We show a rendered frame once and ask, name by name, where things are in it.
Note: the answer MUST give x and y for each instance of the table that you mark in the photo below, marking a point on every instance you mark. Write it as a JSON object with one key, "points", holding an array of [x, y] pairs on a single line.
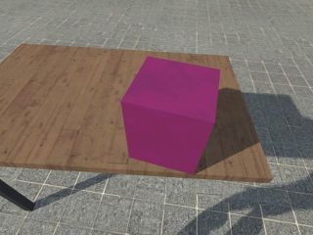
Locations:
{"points": [[60, 109]]}

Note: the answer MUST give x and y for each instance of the carton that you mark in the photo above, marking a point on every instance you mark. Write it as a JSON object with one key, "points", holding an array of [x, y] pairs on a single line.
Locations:
{"points": [[169, 111]]}

